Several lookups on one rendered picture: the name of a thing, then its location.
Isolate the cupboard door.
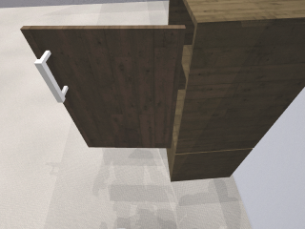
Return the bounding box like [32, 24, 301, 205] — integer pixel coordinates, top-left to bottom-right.
[20, 25, 186, 149]

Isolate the handle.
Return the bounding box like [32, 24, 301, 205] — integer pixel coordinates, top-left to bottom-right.
[34, 51, 68, 103]

